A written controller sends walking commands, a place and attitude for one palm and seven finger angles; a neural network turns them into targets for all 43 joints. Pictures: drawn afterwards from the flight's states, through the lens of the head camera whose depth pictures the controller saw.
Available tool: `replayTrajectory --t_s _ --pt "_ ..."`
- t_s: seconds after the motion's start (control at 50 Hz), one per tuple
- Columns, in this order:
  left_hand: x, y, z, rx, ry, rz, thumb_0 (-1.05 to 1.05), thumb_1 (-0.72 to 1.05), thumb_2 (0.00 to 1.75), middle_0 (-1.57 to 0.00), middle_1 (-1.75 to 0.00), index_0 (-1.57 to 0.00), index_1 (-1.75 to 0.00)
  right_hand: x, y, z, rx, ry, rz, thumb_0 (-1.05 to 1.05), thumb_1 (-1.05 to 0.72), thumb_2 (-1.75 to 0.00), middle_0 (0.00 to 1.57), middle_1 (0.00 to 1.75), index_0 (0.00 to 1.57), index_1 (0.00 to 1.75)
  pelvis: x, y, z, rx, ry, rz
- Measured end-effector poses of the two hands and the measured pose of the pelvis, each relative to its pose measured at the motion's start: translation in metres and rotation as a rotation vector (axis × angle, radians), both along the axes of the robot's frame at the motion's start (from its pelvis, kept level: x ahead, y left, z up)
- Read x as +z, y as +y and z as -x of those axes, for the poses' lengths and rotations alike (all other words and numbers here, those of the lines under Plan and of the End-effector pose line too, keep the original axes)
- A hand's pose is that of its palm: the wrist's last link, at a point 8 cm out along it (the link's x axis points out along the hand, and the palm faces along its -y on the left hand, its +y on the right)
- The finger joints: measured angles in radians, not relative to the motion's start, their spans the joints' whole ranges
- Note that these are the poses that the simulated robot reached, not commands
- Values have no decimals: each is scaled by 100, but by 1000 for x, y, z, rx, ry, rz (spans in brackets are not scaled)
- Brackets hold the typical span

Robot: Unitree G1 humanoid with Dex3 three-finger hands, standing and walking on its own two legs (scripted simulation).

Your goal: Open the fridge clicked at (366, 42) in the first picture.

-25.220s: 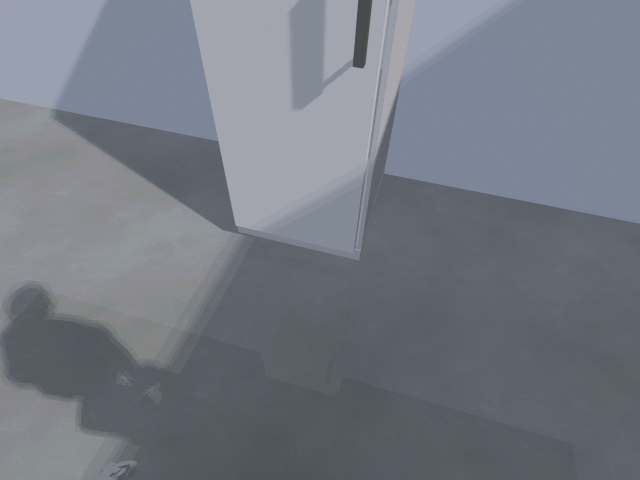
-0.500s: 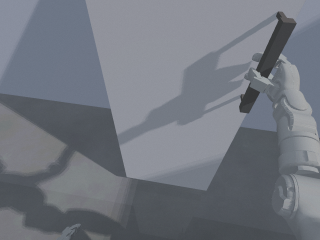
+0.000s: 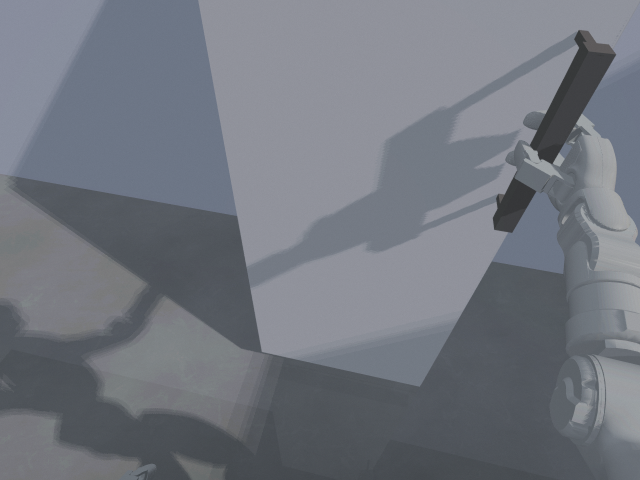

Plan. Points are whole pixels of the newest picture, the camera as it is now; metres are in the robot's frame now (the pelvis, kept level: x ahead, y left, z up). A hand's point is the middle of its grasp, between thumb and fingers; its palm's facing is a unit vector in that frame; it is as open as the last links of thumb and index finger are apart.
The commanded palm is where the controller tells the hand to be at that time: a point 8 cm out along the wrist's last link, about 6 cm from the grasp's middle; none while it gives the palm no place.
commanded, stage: grip the handle and tug to test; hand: right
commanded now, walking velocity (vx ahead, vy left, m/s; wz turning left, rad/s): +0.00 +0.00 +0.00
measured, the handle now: (538, 143) +0.51 -0.21 +0.20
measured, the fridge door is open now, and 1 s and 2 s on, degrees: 0 13 44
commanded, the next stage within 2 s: pull the door a little, standing still in 0.18 s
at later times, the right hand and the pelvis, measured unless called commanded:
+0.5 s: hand (527, 165) +0.46 -0.18 +0.20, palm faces +0.12 +0.99 +0.01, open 5.9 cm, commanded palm +0.40 -0.23 +0.20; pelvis +0.04 +0.00 +0.00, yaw -1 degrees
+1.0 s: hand (520, 222) +0.37 -0.16 +0.19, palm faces +0.13 +0.97 -0.18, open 7.0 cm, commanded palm +0.33 -0.21 +0.19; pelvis +0.08 +0.01 +0.01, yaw +0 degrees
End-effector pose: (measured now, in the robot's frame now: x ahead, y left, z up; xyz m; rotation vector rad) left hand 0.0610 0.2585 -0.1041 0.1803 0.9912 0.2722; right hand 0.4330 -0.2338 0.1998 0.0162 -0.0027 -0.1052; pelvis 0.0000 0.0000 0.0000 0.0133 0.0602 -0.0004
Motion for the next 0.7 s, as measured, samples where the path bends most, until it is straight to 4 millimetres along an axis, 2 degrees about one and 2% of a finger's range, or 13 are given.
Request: replayTrajectory --t_s 0.08,0.16,0.48,0.6,0.7 --pt "2 0 -6 8 -13 4 1 91 90 -20 -30 -20 -30 -1 1 1 -2 -10 -1 0 -68 -78 34 140 36 139 1 -1 -5 10 -4 1" --pt "4 -1 -20 6 -30 7 1 91 90 -20 -30 -20 -30 -1 1 2 0 -15 -2 0 -69 -77 33 140 34 139 2 -1 -12 16 -7 3" --pt "16 -14 -118 -108 -133 21 1 91 90 -20 -30 -20 -30 1 2 4 -14 10 4 1 -68 -77 33 140 35 139 3 2 -40 -9 -3 6" --pt "21 -20 -139 -121 -174 50 1 91 90 -20 -30 -20 -30 1 4 9 -23 10 9 0 -70 -77 32 140 33 140 5 4 -49 -4 -4 11" --pt "24 -22 -152 -127 -194 69 1 91 90 -20 -30 -20 -30 0 6 21 -15 -14 23 0 -70 -75 31 139 30 139 7 6 -60 9 -10 14"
